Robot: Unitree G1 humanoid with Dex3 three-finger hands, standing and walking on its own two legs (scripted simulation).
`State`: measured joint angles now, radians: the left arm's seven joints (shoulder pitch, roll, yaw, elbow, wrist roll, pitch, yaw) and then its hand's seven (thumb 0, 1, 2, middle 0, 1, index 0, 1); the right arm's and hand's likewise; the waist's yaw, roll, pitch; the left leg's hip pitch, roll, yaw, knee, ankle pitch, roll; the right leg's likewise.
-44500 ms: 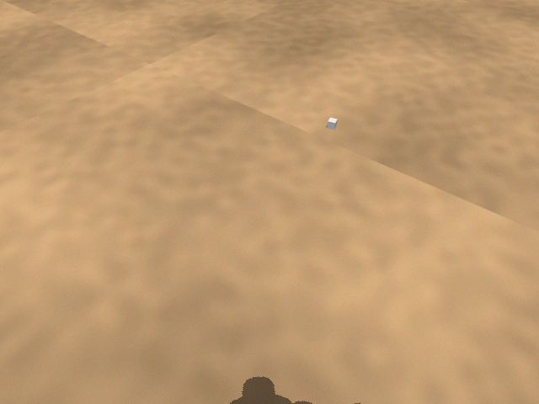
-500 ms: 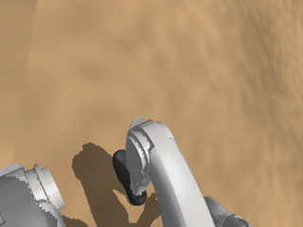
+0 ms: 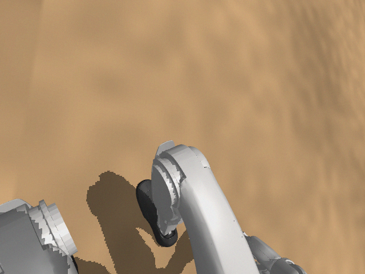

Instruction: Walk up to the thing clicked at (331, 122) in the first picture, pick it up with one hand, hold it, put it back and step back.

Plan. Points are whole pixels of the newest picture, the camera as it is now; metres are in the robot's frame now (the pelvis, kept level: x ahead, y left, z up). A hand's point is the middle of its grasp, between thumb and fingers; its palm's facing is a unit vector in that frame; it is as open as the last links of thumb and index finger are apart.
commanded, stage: close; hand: left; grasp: from above
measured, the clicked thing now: out of the picture +0.46 +0.31 -0.28
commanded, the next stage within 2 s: withdraw in 1.38 s
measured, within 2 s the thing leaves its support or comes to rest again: neither
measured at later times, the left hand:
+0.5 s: hand out of the picture +0.44 +0.27 -0.26, palm faces -0.45 -0.01 -0.89, open 12.7 cm
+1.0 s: hand out of the picture +0.44 +0.29 -0.26, palm faces -0.52 -0.04 -0.85, open 12.7 cm
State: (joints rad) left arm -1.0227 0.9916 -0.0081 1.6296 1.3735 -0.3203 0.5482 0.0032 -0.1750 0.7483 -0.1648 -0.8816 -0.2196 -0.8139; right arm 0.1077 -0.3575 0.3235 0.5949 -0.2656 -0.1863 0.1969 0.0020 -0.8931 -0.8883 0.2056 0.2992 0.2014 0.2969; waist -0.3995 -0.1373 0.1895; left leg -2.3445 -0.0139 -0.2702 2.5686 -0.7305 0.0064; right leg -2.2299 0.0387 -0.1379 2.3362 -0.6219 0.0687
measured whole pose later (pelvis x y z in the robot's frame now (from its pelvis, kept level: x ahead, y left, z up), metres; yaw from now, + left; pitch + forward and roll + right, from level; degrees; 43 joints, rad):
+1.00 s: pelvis +0.00 +0.00 +0.00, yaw +0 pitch +26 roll -16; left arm -1.01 1.00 -0.02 1.59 1.40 -0.40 0.53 0.00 -0.19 0.77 -0.13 -0.92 -0.20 -0.85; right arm 0.11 -0.35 0.33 0.58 -0.28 -0.14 0.19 0.00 -0.89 -0.89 0.21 0.30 0.20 0.30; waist -0.39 -0.15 0.20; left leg -2.33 -0.02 -0.28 2.58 -0.73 -0.01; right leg -2.22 0.04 -0.15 2.34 -0.62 0.07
